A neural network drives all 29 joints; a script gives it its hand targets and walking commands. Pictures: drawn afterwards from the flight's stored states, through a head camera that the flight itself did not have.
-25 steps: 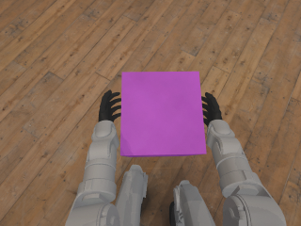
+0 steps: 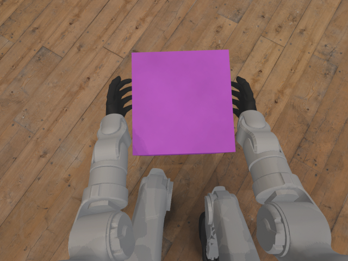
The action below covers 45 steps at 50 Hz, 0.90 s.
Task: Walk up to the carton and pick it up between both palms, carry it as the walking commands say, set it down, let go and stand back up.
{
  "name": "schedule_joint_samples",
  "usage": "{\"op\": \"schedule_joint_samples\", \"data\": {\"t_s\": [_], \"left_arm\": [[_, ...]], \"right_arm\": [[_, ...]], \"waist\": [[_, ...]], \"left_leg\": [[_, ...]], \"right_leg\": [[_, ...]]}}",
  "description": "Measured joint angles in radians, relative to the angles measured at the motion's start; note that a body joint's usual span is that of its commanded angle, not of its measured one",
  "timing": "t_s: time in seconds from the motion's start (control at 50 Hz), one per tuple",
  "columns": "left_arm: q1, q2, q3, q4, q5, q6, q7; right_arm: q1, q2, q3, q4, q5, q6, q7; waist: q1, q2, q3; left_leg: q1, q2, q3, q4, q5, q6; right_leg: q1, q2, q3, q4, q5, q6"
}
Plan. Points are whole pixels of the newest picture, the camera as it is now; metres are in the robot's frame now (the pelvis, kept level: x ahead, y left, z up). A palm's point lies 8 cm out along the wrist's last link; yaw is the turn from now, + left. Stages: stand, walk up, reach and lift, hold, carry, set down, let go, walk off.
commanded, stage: set down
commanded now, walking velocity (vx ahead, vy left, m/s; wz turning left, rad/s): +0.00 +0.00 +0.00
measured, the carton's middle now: (180, 113) +0.46 +0.07 -0.15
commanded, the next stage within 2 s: none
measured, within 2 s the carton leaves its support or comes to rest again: neither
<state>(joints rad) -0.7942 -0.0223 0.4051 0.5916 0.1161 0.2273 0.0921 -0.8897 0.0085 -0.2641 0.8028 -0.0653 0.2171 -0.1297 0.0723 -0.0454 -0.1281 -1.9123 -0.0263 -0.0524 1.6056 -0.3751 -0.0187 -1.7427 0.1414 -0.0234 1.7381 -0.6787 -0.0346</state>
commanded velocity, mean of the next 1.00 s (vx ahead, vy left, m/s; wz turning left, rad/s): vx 0.00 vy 0.00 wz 0.00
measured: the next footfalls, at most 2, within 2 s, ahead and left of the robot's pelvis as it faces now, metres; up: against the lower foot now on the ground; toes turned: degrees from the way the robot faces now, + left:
none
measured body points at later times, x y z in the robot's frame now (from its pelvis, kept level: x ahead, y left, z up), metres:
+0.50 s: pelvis -0.02 +0.00 -0.07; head +0.27 +0.04 +0.27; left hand +0.46 +0.21 -0.18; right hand +0.49 -0.08 -0.19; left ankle +0.14 +0.12 -0.49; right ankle +0.04 -0.09 -0.49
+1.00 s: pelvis -0.04 +0.00 -0.11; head +0.32 +0.03 +0.13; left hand +0.48 +0.24 -0.26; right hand +0.51 -0.05 -0.29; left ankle +0.14 +0.12 -0.49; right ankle +0.04 -0.09 -0.49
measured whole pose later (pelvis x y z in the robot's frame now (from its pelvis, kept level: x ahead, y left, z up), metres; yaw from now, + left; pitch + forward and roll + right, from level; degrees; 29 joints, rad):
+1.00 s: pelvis -0.04 +0.00 -0.11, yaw -1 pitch +29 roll -1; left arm -1.35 0.21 0.37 0.70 -0.04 0.27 0.10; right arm -1.38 -0.17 -0.16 0.81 0.05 0.26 -0.22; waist 0.14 0.00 0.53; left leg -2.11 -0.03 -0.06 1.96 -0.35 -0.04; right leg -1.94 0.16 -0.06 2.15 -0.71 -0.03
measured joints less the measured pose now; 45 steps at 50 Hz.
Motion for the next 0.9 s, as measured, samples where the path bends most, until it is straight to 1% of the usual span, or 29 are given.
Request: {"op": "schedule_joint_samples", "data": {"t_s": [0.24, 0.66, 0.74, 0.8, 0.9], "left_arm": [[-0.088, 0.030, 0.010, 0.011, -0.015, 0.013, -0.002], [-0.262, 0.079, 0.032, 0.045, -0.025, 0.032, 0.006], [-0.305, 0.096, 0.032, 0.045, -0.035, 0.030, 0.007], [-0.351, 0.115, 0.029, 0.036, -0.048, 0.027, 0.008], [-0.504, 0.202, -0.035, 0.077, -0.098, 0.043, 0.012]], "right_arm": [[-0.086, -0.023, 0.003, 0.002, 0.015, 0.015, -0.013], [-0.268, -0.085, 0.014, 0.045, 0.037, 0.035, -0.021], [-0.315, -0.102, 0.025, 0.044, 0.046, 0.037, -0.025], [-0.362, -0.121, 0.041, 0.031, 0.060, 0.038, -0.031], [-0.455, -0.169, 0.081, 0.002, 0.099, 0.047, -0.063]], "waist": [[0.002, 0.003, 0.047], [0.008, 0.001, 0.173], [0.012, 0.001, 0.244], [0.016, 0.002, 0.339], [0.051, 0.022, 0.586]], "left_leg": [[-0.129, 0.000, 0.000, 0.099, 0.004, 0.001], [-0.309, 0.006, 0.012, 0.242, 0.027, 0.004], [-0.311, 0.009, 0.014, 0.266, 0.028, 0.003], [-0.290, 0.013, 0.014, 0.286, 0.028, 0.001], [-0.189, 0.010, 0.007, 0.323, 0.019, -0.012]], "right_leg": [[-0.125, 0.004, -0.010, 0.109, -0.011, 0.006], [-0.309, 0.013, -0.015, 0.277, -0.011, 0.019], [-0.313, 0.016, -0.016, 0.306, -0.011, 0.019], [-0.294, 0.020, -0.018, 0.330, -0.012, 0.018], [-0.196, 0.026, -0.024, 0.369, -0.020, 0.011]]}}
